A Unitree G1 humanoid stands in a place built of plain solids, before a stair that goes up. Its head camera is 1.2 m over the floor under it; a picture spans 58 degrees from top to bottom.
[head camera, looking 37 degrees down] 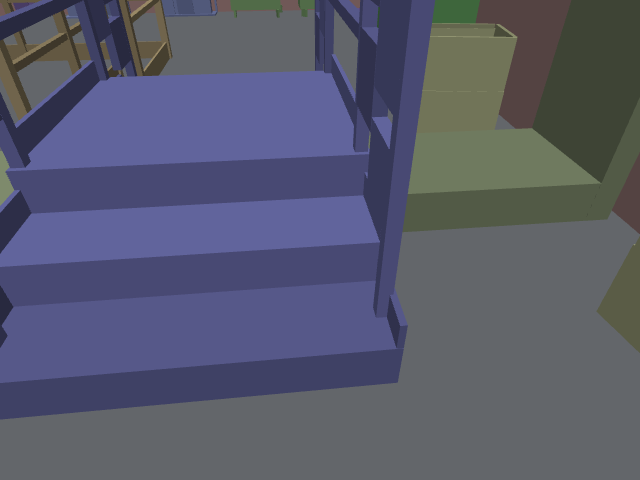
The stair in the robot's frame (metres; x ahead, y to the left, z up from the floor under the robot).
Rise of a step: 0.17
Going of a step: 0.30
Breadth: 1.25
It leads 6 degrees to the left of straight ahead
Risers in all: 3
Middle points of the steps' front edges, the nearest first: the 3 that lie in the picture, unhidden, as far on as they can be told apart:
0.77 0.37 0.17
1.06 0.40 0.34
1.36 0.43 0.51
